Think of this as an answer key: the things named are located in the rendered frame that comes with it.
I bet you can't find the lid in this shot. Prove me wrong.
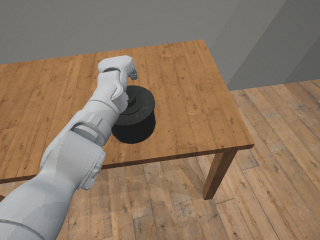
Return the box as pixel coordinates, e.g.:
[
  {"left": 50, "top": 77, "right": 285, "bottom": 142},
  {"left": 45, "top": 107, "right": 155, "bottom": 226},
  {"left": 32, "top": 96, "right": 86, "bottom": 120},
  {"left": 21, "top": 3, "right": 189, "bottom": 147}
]
[{"left": 114, "top": 85, "right": 155, "bottom": 127}]

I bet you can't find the left robot forearm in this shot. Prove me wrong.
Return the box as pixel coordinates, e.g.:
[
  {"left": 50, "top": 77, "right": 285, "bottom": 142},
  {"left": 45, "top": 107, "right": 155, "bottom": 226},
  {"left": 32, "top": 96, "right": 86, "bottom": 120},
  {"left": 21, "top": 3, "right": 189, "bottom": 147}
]
[{"left": 40, "top": 65, "right": 128, "bottom": 170}]

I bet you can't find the left robot hand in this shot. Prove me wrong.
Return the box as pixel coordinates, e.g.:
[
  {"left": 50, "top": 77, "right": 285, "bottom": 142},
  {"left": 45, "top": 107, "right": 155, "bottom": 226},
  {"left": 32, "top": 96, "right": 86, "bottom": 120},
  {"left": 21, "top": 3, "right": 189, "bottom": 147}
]
[{"left": 98, "top": 55, "right": 138, "bottom": 100}]

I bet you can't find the knob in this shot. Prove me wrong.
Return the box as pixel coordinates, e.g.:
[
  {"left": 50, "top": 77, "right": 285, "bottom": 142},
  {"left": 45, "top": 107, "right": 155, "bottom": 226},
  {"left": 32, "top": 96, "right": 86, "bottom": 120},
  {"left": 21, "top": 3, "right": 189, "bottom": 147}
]
[{"left": 126, "top": 90, "right": 136, "bottom": 108}]

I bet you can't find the left robot upper arm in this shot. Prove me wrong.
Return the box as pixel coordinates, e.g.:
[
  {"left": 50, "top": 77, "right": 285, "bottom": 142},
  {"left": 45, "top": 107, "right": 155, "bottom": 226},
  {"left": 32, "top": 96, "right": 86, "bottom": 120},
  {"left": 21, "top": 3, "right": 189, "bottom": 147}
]
[{"left": 0, "top": 130, "right": 106, "bottom": 240}]

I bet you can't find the pot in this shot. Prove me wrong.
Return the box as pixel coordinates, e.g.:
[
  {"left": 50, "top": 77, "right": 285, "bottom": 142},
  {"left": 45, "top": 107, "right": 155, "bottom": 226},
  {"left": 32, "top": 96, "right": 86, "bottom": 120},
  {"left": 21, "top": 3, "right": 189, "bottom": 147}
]
[{"left": 111, "top": 110, "right": 156, "bottom": 144}]

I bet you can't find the table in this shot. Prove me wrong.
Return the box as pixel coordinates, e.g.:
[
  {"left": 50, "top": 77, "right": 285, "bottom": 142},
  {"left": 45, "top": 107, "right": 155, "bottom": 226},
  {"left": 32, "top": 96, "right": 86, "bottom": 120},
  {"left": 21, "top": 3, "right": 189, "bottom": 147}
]
[{"left": 0, "top": 39, "right": 255, "bottom": 202}]

